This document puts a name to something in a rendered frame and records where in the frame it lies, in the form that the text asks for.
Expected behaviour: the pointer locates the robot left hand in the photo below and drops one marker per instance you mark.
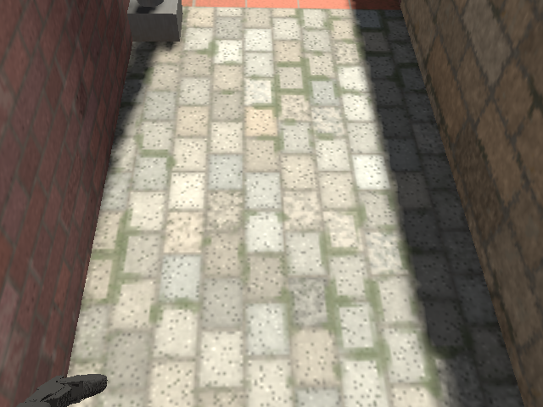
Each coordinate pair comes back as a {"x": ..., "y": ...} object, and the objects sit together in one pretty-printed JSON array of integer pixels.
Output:
[{"x": 61, "y": 392}]

